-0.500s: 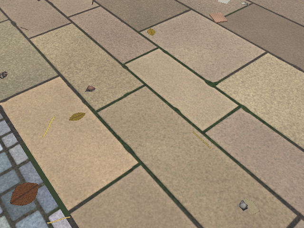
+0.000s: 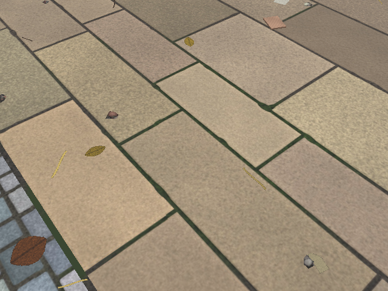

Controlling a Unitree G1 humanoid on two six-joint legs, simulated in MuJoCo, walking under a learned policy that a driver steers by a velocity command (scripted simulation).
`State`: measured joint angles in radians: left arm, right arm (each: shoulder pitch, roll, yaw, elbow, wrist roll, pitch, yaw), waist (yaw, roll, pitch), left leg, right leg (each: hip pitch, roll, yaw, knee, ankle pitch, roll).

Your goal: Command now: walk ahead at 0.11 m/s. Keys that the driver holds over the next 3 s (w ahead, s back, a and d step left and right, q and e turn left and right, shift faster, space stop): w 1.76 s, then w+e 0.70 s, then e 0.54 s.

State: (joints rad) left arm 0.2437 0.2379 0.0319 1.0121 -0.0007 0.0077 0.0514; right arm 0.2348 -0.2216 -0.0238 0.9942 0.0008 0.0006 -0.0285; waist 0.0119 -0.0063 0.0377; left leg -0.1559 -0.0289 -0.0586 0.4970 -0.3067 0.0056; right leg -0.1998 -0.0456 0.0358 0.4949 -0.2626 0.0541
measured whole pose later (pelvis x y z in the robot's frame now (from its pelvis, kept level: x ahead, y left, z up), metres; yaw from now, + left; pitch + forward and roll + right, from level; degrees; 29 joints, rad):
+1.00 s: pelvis +0.43 +0.01 +0.01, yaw -1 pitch +1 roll +2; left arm 0.10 0.27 0.05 0.86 -0.01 -0.09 0.01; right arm 0.35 -0.24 -0.04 1.01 0.01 -0.10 0.01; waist -0.07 -0.04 0.01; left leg -0.02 -0.09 0.05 0.19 -0.18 0.06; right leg -0.68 -0.14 0.04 0.74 0.02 0.00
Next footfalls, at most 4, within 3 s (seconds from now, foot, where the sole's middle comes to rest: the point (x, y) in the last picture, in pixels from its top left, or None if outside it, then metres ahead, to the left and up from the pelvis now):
0.64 left None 0.42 0.09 -0.77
1.18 right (241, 235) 0.73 -0.14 -0.77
1.74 left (182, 169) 1.05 0.09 -0.77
2.32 right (238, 125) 1.32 -0.17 -0.77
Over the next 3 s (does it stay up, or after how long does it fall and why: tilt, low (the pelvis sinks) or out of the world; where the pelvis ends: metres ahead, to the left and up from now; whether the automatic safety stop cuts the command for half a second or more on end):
stays up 1.44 -0.11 0.00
